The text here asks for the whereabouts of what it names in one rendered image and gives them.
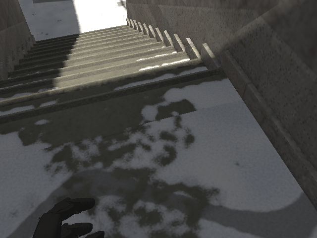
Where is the robot left hand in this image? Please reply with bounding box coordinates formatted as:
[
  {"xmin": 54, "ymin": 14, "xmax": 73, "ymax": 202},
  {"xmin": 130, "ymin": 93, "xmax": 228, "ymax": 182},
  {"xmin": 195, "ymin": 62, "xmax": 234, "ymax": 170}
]
[{"xmin": 33, "ymin": 197, "xmax": 105, "ymax": 238}]

